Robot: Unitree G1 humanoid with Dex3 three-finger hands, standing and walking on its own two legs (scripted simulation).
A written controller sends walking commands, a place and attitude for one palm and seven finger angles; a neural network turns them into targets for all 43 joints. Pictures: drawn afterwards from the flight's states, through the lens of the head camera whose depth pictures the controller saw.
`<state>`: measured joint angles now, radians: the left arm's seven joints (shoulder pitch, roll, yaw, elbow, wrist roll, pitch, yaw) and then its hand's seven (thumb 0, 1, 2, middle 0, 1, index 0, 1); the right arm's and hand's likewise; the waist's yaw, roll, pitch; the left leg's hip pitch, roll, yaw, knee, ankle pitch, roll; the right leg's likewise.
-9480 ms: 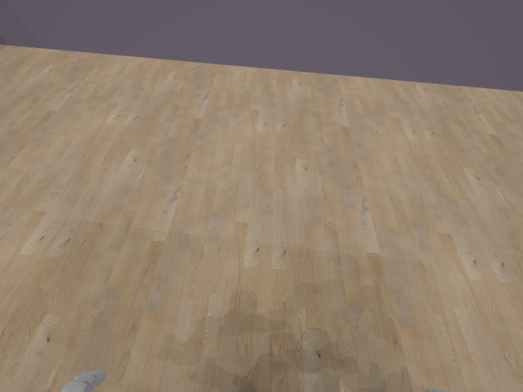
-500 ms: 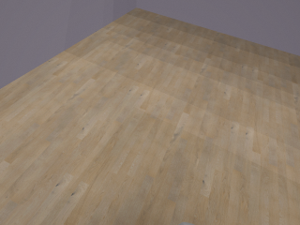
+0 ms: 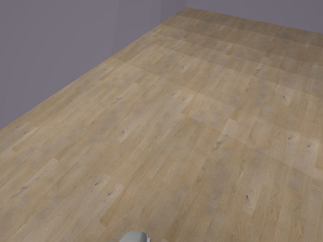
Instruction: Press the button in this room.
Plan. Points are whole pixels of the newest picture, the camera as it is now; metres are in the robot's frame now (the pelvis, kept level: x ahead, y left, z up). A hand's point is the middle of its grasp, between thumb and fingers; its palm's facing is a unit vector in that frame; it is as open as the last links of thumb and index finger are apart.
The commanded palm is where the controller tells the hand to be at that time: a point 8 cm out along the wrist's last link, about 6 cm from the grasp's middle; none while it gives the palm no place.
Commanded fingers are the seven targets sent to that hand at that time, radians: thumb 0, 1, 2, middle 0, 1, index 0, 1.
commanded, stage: turn or walk to find it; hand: left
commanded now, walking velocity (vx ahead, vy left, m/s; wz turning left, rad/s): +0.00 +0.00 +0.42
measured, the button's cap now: out of the picture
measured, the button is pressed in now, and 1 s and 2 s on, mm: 0 0 0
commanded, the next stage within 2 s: stand and wait in 0.84 s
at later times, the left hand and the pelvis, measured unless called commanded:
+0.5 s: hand out of the picture -0.03 +0.27 -0.18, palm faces +0.26 -0.94 -0.24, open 7.4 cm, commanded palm none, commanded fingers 0.00 0.90 0.90 -0.20 -0.30 -0.20 -0.30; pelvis -0.03 +0.05 +0.00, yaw +12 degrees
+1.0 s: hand out of the picture -0.05 +0.19 -0.15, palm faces +0.41 -0.87 -0.27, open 7.4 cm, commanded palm none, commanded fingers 0.00 0.90 0.90 -0.20 -0.30 -0.20 -0.30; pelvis -0.05 -0.02 +0.00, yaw +24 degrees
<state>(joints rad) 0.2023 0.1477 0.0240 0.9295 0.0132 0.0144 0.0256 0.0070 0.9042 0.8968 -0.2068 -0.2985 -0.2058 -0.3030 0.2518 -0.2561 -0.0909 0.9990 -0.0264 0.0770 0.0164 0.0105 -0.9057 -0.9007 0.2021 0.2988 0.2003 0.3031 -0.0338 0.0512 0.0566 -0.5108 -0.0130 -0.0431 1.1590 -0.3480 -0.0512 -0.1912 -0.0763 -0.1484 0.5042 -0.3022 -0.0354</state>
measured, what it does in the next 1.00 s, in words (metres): steps on the spot, turning left: left foot, then right foot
